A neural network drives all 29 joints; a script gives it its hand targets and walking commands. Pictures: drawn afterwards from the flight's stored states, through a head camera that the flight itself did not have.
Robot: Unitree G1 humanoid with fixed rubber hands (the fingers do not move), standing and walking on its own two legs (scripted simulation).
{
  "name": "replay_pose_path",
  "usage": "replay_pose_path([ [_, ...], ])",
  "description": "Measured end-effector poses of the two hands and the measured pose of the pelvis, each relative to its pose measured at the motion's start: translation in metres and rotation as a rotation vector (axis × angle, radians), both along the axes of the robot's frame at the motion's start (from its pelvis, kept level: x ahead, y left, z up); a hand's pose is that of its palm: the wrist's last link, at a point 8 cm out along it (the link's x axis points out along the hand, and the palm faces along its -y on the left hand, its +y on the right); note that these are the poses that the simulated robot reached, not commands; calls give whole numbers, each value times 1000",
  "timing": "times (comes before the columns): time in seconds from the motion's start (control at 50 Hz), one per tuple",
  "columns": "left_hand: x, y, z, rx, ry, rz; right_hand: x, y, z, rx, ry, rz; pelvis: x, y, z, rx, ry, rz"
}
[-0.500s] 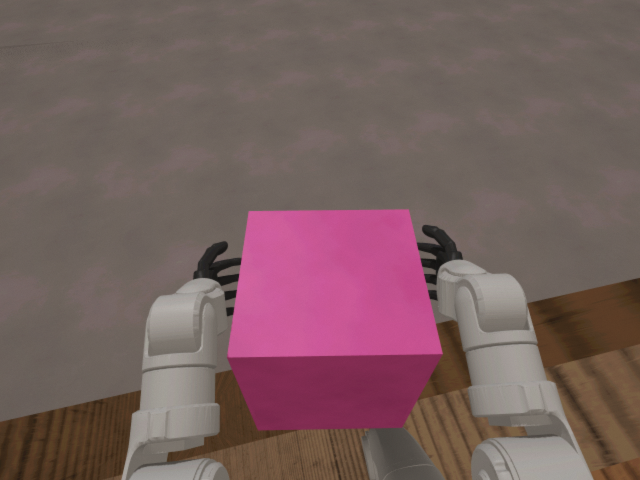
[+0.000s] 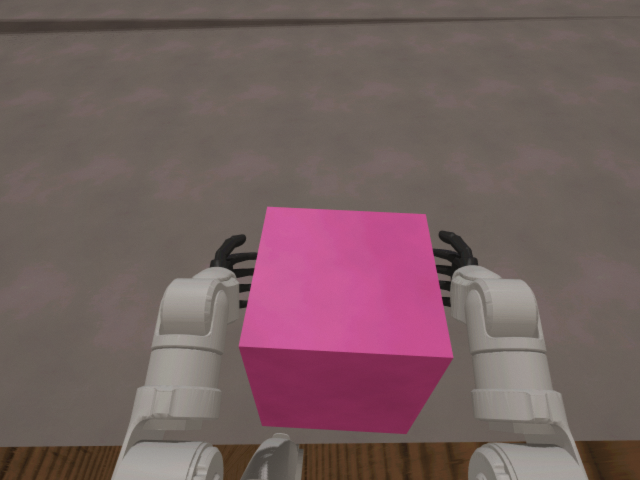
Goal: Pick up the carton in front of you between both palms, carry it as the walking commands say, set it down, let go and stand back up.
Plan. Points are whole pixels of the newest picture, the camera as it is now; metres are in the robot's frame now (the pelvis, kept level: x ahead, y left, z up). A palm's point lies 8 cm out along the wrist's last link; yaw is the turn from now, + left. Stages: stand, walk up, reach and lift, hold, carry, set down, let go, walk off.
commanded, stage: carry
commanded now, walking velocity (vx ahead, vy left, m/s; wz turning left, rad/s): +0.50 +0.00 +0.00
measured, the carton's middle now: (339, 325) +0.33 +0.02 -0.01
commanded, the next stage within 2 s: none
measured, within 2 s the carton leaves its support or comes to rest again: neither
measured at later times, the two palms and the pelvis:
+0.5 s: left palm (281, 185) +0.71 +0.16 -0.10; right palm (417, 187) +0.70 -0.13 -0.08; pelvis +0.37 +0.04 -0.16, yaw +1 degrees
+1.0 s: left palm (292, 129) +1.11 +0.20 -0.22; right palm (387, 130) +1.12 -0.10 -0.22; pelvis +0.78 +0.03 -0.27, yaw +0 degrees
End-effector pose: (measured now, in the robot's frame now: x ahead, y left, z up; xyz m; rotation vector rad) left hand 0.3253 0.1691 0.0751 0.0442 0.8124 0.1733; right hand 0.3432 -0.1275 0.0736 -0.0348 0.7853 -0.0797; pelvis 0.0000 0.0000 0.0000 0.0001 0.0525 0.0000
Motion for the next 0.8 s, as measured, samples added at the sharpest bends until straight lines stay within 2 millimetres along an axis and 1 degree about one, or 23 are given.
replay_pose_path([
  [0.06,45,0,-13,5,-30,-16,40,-1,-15,10,-30,-20,41,6,-16,-6,-1,-16],
  [0.1,78,2,-20,11,-66,-22,70,2,-25,20,-66,-29,73,12,-32,-19,-6,-23],
  [0.14,114,6,-30,9,-108,-27,104,6,-34,22,-108,-38,107,18,-52,-31,-12,-23],
  [0.18,154,8,-43,-4,-154,-47,137,7,-43,9,-154,-58,145,25,-79,-41,-35,-15],
  [0.2,175,7,-52,-13,-176,-66,153,6,-49,-2,-176,-74,163,28,-94,-33,-43,-7],
  [0.24,210,1,-69,-26,-175,-91,179,1,-63,-24,-175,-97,193,33,-111,-3,-49,7],
  [0.28,239,-4,-85,-20,-135,-114,202,-5,-81,-16,-134,-120,222,40,-121,-17,-42,-4],
  [0.34,282,-9,-113,-34,-75,-124,240,-9,-107,-18,-73,-140,258,45,-132,-7,-19,-4],
  [0.4,319,-8,-140,-44,-20,-115,279,-8,-132,-19,-17,-143,297,47,-139,1,-1,-4],
  [0.46,358,-5,-162,-58,-11,-94,323,-6,-150,-28,-7,-127,339,44,-150,1,8,10],
  [0.52,404,-4,-179,-73,-48,-74,376,-5,-162,-38,-44,-109,387,39,-170,11,5,20],
  [0.56,439,-4,-189,-72,-91,-65,415,-5,-171,-33,-88,-100,424,35,-189,18,2,22],
  [0.62,499,-6,-206,-60,-162,-56,478,-7,-190,-20,-158,-89,486,29,-227,43,-10,18],
  [0.66,539,-6,-219,-39,-195,-44,522,-7,-208,-9,-190,-71,531,25,-255,57,-28,10],
  [0.68,557,-5,-227,-25,-195,-40,543,-6,-218,-2,-190,-62,548,24,-265,39,-22,5],
  [0.72,588,-1,-244,-12,-153,-28,578,-2,-239,-6,-149,-42,575,22,-276,11,-8,-3],
  [0.8,633,11,-276,-12,-39,10,634,10,-272,0,-35,-13,627,17,-278,0,8,-6],
])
